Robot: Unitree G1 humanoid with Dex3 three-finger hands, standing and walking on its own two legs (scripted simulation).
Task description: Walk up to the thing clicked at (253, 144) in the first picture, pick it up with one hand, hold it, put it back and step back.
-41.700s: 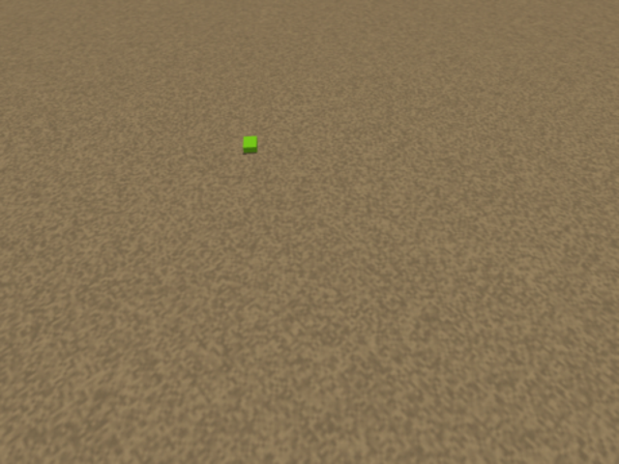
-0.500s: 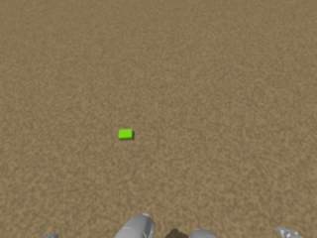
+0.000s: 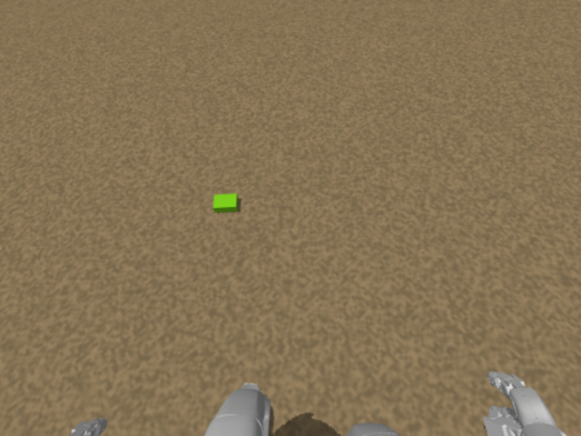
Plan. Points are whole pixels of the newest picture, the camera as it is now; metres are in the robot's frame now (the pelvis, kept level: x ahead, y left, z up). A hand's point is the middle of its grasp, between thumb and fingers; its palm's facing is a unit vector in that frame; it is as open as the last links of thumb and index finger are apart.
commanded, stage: step back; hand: left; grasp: from above
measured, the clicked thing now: (225, 203) +0.99 +0.32 -0.73
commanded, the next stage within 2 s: stand in 1.16 s
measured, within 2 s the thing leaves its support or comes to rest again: neither
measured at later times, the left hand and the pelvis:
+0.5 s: hand out of the picture -0.05 +0.30 -0.13, palm faces +0.05 -0.91 -0.41, open 7.4 cm; pelvis -0.07 +0.00 +0.01, yaw +3 degrees
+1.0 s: hand out of the picture +0.03 +0.30 -0.14, palm faces +0.06 -0.93 -0.36, open 7.4 cm; pelvis -0.03 +0.03 +0.02, yaw +3 degrees
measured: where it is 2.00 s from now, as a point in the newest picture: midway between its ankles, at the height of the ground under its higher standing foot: outside the picture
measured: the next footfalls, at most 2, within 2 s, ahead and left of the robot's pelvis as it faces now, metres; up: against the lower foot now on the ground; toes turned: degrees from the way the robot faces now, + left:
left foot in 0.26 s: -0.04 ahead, +0.14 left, +0.00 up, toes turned +3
right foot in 0.52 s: +0.00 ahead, -0.11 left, +0.00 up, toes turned +3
